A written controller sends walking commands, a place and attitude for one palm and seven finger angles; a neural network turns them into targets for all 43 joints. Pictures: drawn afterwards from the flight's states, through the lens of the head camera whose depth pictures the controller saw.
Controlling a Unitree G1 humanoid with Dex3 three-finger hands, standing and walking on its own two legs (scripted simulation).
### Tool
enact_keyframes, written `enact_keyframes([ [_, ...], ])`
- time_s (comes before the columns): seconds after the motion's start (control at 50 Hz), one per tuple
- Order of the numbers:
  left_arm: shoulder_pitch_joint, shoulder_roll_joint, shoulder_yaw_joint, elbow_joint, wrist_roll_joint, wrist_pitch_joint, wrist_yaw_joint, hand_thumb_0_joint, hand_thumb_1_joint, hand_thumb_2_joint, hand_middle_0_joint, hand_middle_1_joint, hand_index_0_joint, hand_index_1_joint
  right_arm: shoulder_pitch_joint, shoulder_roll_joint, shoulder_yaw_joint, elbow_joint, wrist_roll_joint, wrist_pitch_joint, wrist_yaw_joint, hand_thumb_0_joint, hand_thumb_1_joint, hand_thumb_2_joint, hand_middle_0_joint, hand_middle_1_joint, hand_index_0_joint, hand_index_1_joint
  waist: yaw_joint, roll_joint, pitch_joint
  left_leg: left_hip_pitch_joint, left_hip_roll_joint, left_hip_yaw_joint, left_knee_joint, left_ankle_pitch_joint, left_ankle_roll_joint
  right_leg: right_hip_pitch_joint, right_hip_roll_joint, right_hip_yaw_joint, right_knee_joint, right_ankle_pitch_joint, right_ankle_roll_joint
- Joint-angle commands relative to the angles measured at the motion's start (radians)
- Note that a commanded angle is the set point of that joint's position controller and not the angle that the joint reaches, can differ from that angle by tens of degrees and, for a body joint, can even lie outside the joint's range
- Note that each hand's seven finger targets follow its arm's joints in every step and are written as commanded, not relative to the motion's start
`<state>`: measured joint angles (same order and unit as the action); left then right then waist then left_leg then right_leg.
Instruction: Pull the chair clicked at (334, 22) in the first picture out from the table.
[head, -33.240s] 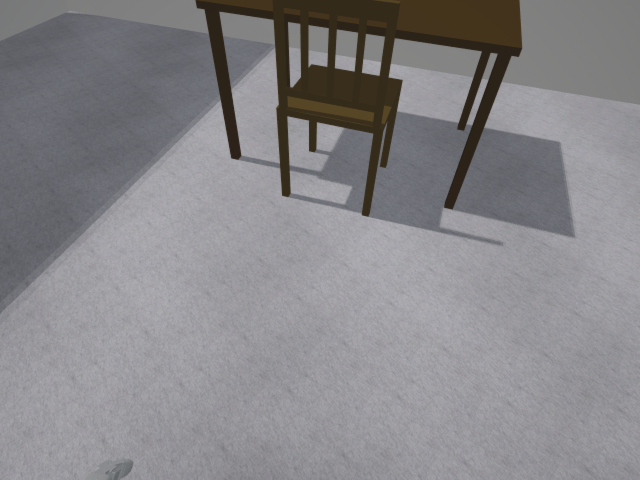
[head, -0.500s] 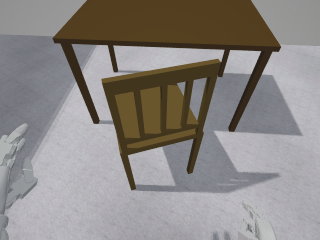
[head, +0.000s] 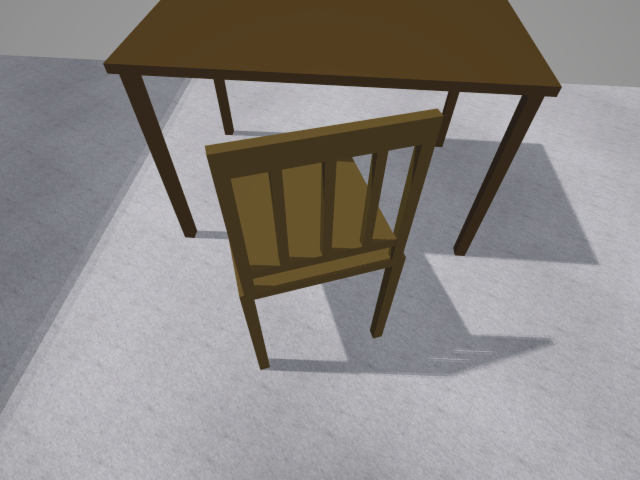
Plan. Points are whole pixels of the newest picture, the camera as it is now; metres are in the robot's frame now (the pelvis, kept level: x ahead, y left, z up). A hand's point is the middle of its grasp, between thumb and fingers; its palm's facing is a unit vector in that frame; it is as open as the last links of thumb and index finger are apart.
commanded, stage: let the arm hang, fingers relaxed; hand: left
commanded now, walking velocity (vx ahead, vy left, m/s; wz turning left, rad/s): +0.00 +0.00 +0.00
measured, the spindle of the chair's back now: (327, 210) +0.62 +0.02 -0.10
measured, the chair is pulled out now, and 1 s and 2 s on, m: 0.29 0.29 0.29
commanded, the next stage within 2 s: look to check the result in 0.56 s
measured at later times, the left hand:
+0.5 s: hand out of the picture +0.02 +0.16 -0.17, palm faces -0.02 -0.98 -0.19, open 7.3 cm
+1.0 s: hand out of the picture +0.02 +0.15 -0.17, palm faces -0.01 -0.98 -0.19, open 7.3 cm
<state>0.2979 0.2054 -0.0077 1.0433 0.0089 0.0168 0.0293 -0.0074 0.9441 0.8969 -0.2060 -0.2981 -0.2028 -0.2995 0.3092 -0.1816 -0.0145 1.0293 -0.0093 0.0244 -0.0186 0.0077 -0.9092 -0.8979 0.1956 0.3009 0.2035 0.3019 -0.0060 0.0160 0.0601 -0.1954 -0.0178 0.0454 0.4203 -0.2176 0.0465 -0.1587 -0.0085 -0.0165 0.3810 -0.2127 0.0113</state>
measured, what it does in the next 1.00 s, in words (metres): stands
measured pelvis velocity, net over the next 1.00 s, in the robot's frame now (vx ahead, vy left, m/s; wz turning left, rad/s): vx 0.02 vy -0.01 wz -0.03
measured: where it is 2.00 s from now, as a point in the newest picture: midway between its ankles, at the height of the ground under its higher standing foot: outside the picture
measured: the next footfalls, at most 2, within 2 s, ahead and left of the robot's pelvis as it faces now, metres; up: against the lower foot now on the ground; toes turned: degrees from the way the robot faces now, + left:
none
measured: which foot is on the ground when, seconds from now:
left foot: down 0.00-1.00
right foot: down 0.00-1.00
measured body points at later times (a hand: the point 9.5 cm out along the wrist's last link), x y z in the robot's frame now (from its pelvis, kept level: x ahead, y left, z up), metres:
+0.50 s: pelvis +0.01 +0.00 +0.00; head +0.02 -0.01 +0.45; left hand +0.02 +0.22 -0.16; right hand -0.01 -0.22 -0.16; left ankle +0.01 +0.09 -0.74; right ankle -0.01 -0.13 -0.74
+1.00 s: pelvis +0.02 -0.01 +0.00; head +0.04 -0.01 +0.45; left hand +0.02 +0.20 -0.16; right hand +0.00 -0.22 -0.16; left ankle +0.01 +0.09 -0.74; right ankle -0.01 -0.13 -0.74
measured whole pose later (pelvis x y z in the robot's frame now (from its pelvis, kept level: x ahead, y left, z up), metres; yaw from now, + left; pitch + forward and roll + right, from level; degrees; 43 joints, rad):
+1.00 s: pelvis +0.02 -0.01 +0.00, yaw -1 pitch -1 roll +0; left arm 0.28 0.13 -0.02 1.14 0.01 -0.01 0.05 0.01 0.92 0.90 -0.20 -0.30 -0.20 -0.30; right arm 0.30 -0.13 -0.01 1.13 0.00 0.00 -0.04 0.00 -0.91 -0.90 0.20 0.30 0.20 0.30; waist -0.01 0.01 0.05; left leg -0.12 -0.01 0.07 0.37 -0.23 0.03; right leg -0.11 0.00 0.01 0.36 -0.23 0.00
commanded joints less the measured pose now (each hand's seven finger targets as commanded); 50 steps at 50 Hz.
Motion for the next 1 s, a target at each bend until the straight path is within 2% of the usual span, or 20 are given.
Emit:
enact_keyframes([
  [0.0,0.011,0.076,0.008,-0.024,-0.006,-0.027,0.008,0.000,0.900,0.900,-0.200,-0.300,-0.200,-0.300,0.037,-0.105,-0.023,-0.033,-0.004,-0.027,-0.008,0.000,-0.900,-0.900,0.200,0.300,0.200,0.300,-0.002,-0.010,-0.019,0.028,0.120,-0.144,-0.123,0.019,0.013,-0.045,-0.069,0.085,-0.074,0.013,-0.045],
  [0.1,0.019,0.068,0.003,0.006,-0.007,-0.028,0.013,0.000,0.900,0.900,-0.200,-0.300,-0.200,-0.300,0.053,-0.091,-0.020,0.001,-0.003,-0.030,-0.010,0.000,-0.900,-0.900,0.200,0.300,0.200,0.300,-0.004,-0.037,-0.001,0.049,0.119,-0.131,-0.125,0.048,0.011,-0.060,-0.072,0.091,-0.077,0.021,-0.042],
  [0.22,0.023,0.053,0.005,0.030,-0.006,-0.030,0.017,0.000,0.900,0.900,-0.200,-0.300,-0.200,-0.300,0.059,-0.071,-0.018,0.031,-0.002,-0.034,-0.013,0.000,-0.900,-0.900,0.200,0.300,0.200,0.300,-0.004,-0.021,0.011,0.063,0.118,-0.118,-0.126,0.083,0.010,-0.063,-0.072,0.095,-0.074,0.044,-0.039],
  [0.24,0.022,0.056,0.005,0.031,-0.004,-0.028,0.018,0.000,0.900,0.900,-0.200,-0.300,-0.200,-0.300,0.062,-0.069,-0.018,0.034,0.000,-0.032,-0.014,0.000,-0.900,-0.900,0.200,0.300,0.200,0.300,-0.003,-0.038,0.023,0.056,0.121,-0.119,-0.130,0.075,0.010,-0.063,-0.069,0.090,-0.078,0.035,-0.039],
  [0.32,0.030,0.042,0.006,0.040,-0.006,-0.031,0.019,0.000,0.900,0.900,-0.200,-0.300,-0.200,-0.300,0.061,-0.056,-0.018,0.046,-0.001,-0.036,-0.016,0.000,-0.900,-0.900,0.200,0.300,0.200,0.300,-0.002,-0.007,0.023,0.065,0.117,-0.110,-0.126,0.092,0.008,-0.064,-0.072,0.097,-0.076,0.051,-0.039],
  [0.34,0.026,0.044,0.006,0.043,-0.004,-0.030,0.019,0.000,0.900,0.900,-0.200,-0.300,-0.200,-0.300,0.063,-0.057,-0.017,0.050,-0.001,-0.034,-0.016,0.000,-0.900,-0.900,0.200,0.300,0.200,0.300,-0.003,0.003,0.043,0.053,0.116,-0.111,-0.128,0.084,0.008,-0.067,-0.069,0.095,-0.081,0.040,-0.039],
  [0.36,0.029,0.042,0.006,0.045,-0.005,-0.030,0.019,0.000,0.900,0.900,-0.200,-0.300,-0.200,-0.300,0.061,-0.050,-0.017,0.054,-0.002,-0.035,-0.016,0.000,-0.900,-0.900,0.200,0.300,0.200,0.300,-0.002,0.017,0.033,0.058,0.116,-0.110,-0.127,0.102,0.008,-0.060,-0.072,0.098,-0.078,0.058,-0.040],
  [0.42,0.031,0.039,0.007,0.049,-0.007,-0.033,0.018,0.000,0.900,0.900,-0.200,-0.300,-0.200,-0.300,0.063,-0.048,-0.017,0.058,-0.001,-0.037,-0.018,0.000,-0.900,-0.900,0.200,0.300,0.200,0.300,-0.002,0.012,0.013,0.074,0.115,-0.105,-0.119,0.122,0.006,-0.049,-0.075,0.098,-0.077,0.079,-0.041],
  [0.44,0.032,0.039,0.007,0.050,-0.005,-0.033,0.020,0.000,0.900,0.900,-0.200,-0.300,-0.200,-0.300,0.064,-0.047,-0.018,0.060,0.000,-0.035,-0.019,0.000,-0.900,-0.900,0.200,0.300,0.200,0.300,-0.002,-0.010,0.024,0.072,0.116,-0.105,-0.114,0.124,0.006,-0.053,-0.072,0.097,-0.083,0.078,-0.040],
  [0.5,0.037,0.035,0.008,0.054,-0.007,-0.036,0.020,0.000,0.900,0.900,-0.200,-0.300,-0.200,-0.300,0.068,-0.045,-0.019,0.065,0.000,-0.039,-0.020,0.000,-0.900,-0.900,0.200,0.300,0.200,0.300,-0.004,-0.004,-0.010,0.098,0.118,-0.101,-0.106,0.165,0.006,-0.038,-0.077,0.099,-0.078,0.114,-0.040],
  [0.54,0.032,0.033,0.006,0.055,-0.007,-0.035,0.021,0.000,0.900,0.900,-0.200,-0.300,-0.200,-0.300,0.072,-0.047,-0.019,0.067,0.002,-0.037,-0.022,0.000,-0.900,-0.900,0.200,0.300,0.200,0.300,-0.006,-0.022,0.015,0.089,0.120,-0.100,-0.104,0.161,0.006,-0.045,-0.073,0.098,-0.082,0.112,-0.040],
  [0.6,0.038,0.027,0.007,0.060,-0.008,-0.035,0.022,0.000,0.900,0.900,-0.200,-0.300,-0.200,-0.300,0.074,-0.043,-0.018,0.076,0.000,-0.039,-0.023,0.000,-0.900,-0.900,0.200,0.300,0.200,0.300,-0.005,-0.001,0.005,0.102,0.120,-0.098,-0.107,0.172,0.005,-0.040,-0.075,0.100,-0.079,0.116,-0.040],
  [0.64,0.037,0.028,0.006,0.061,-0.006,-0.034,0.022,0.000,0.900,0.900,-0.200,-0.300,-0.200,-0.300,0.074,-0.040,-0.018,0.078,0.002,-0.036,-0.023,0.000,-0.900,-0.900,0.200,0.300,0.200,0.300,-0.005,-0.006,0.032,0.088,0.119,-0.098,-0.108,0.150,0.004,-0.051,-0.072,0.099,-0.086,0.099,-0.041],
  [0.88,0.046,0.018,0.007,0.068,-0.008,-0.035,0.024,0.000,0.900,0.900,-0.200,-0.300,-0.200,-0.300,0.082,-0.034,-0.018,0.090,0.001,-0.040,-0.027,0.000,-0.900,-0.900,0.200,0.300,0.200,0.300,-0.006,-0.006,0.003,0.110,0.120,-0.094,-0.098,0.197,0.003,-0.028,-0.074,0.100,-0.077,0.142,-0.041],
  [0.98,0.052,0.016,0.007,0.069,-0.008,-0.034,0.024,0.000,0.900,0.900,-0.200,-0.300,-0.200,-0.300,0.079,-0.030,-0.017,0.091,0.001,-0.038,-0.027,0.000,-0.900,-0.900,0.200,0.300,0.200,0.300,-0.005,-0.008,0.025,0.107,0.120,-0.093,-0.100,0.187,0.003,-0.040,-0.075,0.100,-0.079,0.133,-0.041],
])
